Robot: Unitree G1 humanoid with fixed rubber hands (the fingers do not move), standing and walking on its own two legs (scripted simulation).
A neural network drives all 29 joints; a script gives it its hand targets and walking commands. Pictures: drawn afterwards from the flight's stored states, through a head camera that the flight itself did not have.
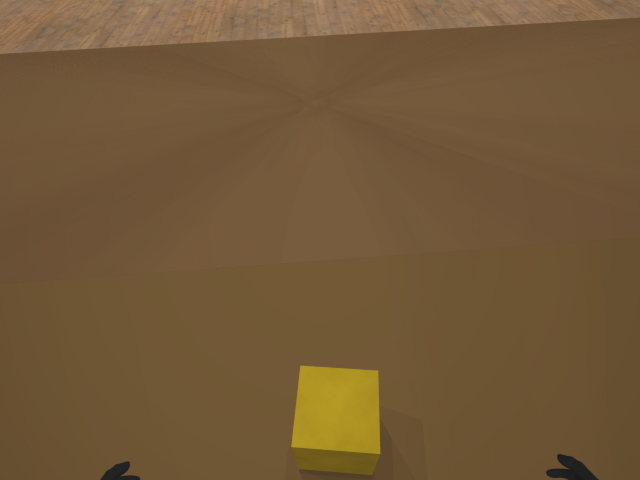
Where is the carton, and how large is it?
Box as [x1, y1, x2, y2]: [291, 366, 379, 474]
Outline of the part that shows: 300,366 291,445 298,468 371,474 379,455 377,371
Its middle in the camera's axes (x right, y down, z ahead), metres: +0.05 +0.50 +1.06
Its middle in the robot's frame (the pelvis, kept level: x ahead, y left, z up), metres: +0.38 -0.01 -0.66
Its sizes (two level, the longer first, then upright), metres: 0.210 0.200 0.250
